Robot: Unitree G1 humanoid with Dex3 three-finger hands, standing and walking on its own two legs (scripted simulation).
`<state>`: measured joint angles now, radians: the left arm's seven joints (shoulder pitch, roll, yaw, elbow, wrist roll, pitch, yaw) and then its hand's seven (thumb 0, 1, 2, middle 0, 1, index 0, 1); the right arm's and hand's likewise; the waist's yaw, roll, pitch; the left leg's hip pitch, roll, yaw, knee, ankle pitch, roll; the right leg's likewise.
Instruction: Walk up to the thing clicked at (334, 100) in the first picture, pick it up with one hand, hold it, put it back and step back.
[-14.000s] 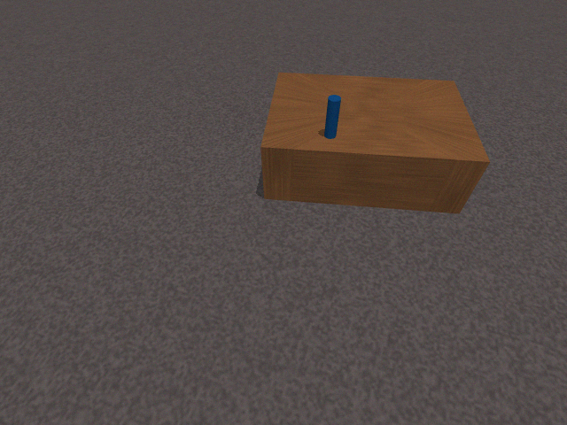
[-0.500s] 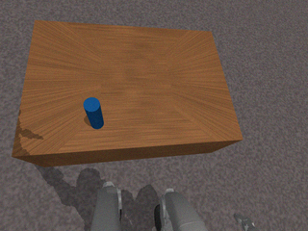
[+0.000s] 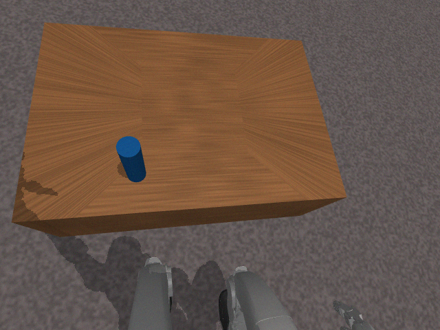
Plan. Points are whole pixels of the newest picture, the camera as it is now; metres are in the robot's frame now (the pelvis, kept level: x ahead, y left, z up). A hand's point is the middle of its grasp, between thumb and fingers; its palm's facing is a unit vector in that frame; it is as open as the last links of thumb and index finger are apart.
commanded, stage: go down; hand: left
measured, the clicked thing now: (133, 161) +0.48 +0.17 -0.24
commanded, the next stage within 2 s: approach in 1.28 s
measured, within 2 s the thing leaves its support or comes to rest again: neither
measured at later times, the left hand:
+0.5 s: hand out of the picture +0.46 +0.36 +0.07, palm faces +0.10 -0.99 +0.02, open 17.3 cm
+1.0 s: hand out of the picture +0.47 +0.36 +0.07, palm faces +0.07 -1.00 +0.02, open 17.3 cm
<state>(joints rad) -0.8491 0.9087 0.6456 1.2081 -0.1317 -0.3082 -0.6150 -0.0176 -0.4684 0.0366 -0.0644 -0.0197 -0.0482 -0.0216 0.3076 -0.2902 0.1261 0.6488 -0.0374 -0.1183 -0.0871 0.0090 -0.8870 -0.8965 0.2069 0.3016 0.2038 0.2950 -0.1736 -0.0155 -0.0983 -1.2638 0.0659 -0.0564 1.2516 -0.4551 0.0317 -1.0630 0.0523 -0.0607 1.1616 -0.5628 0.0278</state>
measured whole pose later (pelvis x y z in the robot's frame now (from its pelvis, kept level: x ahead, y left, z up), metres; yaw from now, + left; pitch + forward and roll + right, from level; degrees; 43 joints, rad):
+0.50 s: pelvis +0.00 +0.00 +0.00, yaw +0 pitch +26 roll -7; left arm -0.87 0.92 0.66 1.20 -0.15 -0.32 -0.65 -0.02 -0.46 0.03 -0.06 -0.02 -0.05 -0.02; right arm 0.29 -0.29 0.14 0.65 -0.04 -0.12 -0.09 0.01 -0.89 -0.90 0.21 0.30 0.20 0.30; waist -0.17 -0.01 -0.09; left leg -1.28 0.07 -0.06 1.26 -0.45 0.03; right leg -1.08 0.05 -0.07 1.18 -0.56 0.02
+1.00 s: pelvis +0.00 +0.00 -0.01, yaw +0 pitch +27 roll -8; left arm -0.90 0.96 0.65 1.22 -0.15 -0.31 -0.68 -0.02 -0.48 0.01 -0.06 -0.02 -0.06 -0.01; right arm 0.30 -0.29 0.14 0.65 -0.03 -0.13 -0.10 0.01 -0.89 -0.90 0.21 0.30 0.20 0.30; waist -0.19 -0.01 -0.10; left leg -1.31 0.07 -0.07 1.28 -0.46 0.03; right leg -1.11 0.06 -0.07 1.20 -0.57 0.02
